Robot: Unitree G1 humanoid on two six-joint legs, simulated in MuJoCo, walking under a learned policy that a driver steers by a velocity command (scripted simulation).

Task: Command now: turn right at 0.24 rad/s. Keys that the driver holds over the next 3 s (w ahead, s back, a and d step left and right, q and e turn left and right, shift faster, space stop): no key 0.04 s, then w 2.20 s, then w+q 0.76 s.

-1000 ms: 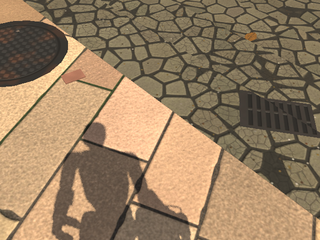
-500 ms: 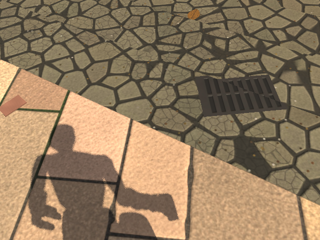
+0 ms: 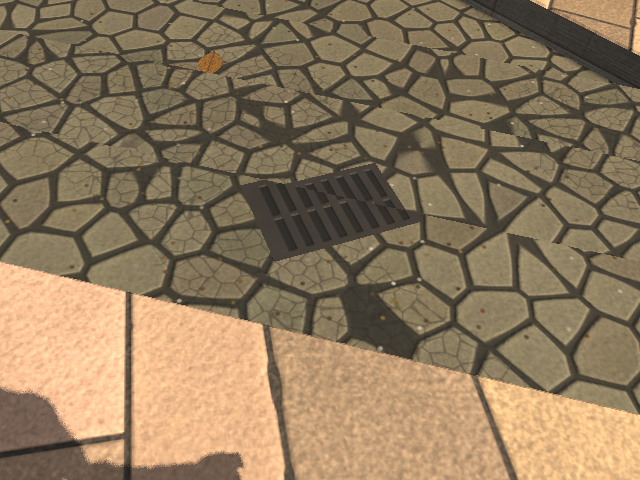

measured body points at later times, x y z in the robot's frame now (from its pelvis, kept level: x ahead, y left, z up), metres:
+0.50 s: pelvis +0.10 +0.00 -0.01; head +0.12 -0.01 +0.44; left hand +0.07 +0.26 -0.14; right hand +0.24 -0.27 -0.12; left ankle +0.23 +0.12 -0.71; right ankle -0.04 -0.11 -0.75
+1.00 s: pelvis +0.36 +0.04 +0.00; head +0.38 +0.04 +0.45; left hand +0.52 +0.27 -0.13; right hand +0.31 -0.20 -0.14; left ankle +0.28 +0.11 -0.75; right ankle +0.52 -0.11 -0.69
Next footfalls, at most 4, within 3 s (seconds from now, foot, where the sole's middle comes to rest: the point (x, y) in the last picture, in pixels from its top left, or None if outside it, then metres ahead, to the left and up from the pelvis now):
0.18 right None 0.00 -0.11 -0.78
0.60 left None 0.32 0.11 -0.78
1.16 right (339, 408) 0.64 -0.08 -0.78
1.78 left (264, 291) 0.96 0.11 -0.82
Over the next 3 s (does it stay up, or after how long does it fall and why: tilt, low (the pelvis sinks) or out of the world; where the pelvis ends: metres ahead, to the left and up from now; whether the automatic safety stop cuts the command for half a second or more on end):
stays up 1.47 0.12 -0.09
